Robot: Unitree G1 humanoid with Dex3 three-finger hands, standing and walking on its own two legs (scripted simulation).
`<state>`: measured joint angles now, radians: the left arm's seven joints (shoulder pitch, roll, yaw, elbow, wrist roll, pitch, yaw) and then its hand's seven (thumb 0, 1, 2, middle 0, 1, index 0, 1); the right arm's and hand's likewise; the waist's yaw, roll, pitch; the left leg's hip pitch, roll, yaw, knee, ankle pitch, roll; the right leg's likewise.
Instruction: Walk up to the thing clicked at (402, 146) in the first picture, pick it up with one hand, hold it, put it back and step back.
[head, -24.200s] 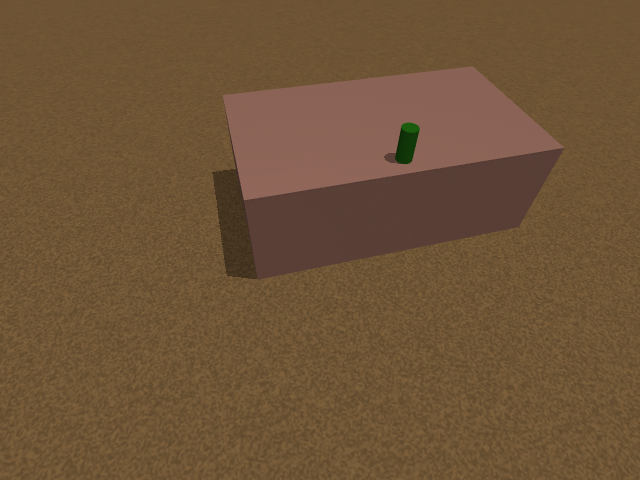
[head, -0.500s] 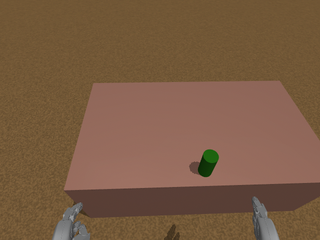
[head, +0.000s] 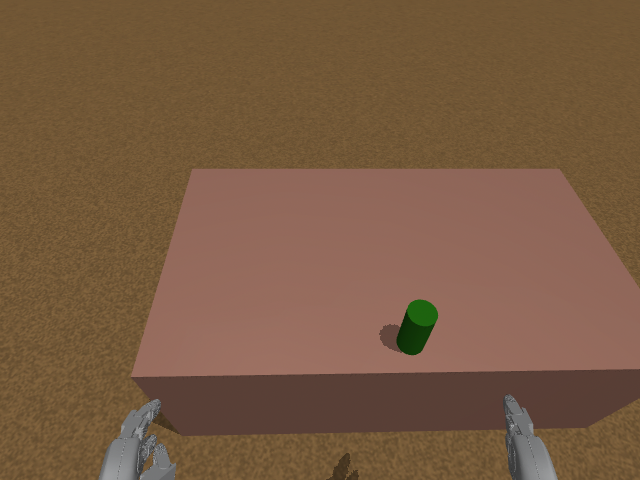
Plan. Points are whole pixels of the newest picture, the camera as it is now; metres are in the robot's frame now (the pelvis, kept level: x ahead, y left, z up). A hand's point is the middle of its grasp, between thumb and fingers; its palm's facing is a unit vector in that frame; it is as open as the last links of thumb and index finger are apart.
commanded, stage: home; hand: right
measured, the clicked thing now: (415, 328) +0.46 -0.19 -0.24
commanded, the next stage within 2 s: stand in 1.34 s
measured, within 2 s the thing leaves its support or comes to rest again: neither
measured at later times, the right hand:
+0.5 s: hand (482, 461) +0.18 -0.19 -0.06, palm faces +0.11 +0.95 -0.28, open 17.6 cm
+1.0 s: hand (479, 460) +0.18 -0.19 -0.06, palm faces +0.11 +0.95 -0.28, open 17.6 cm
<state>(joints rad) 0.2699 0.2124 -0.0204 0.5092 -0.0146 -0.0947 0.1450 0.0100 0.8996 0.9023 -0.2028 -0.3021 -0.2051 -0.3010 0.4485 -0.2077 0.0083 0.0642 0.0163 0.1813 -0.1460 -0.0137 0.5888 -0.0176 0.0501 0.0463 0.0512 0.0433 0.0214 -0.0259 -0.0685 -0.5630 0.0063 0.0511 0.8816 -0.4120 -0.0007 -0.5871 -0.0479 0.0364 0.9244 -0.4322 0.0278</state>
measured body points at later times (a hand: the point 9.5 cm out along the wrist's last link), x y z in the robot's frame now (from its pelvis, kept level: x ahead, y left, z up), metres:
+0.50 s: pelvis +0.01 -0.01 +0.00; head +0.03 -0.02 +0.45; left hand +0.17 +0.23 -0.07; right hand +0.17 -0.24 -0.04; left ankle +0.02 +0.12 -0.69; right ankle +0.02 -0.13 -0.69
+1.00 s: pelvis +0.01 -0.01 +0.00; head +0.03 -0.01 +0.45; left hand +0.17 +0.24 -0.07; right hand +0.17 -0.24 -0.04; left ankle +0.02 +0.12 -0.69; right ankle +0.02 -0.13 -0.69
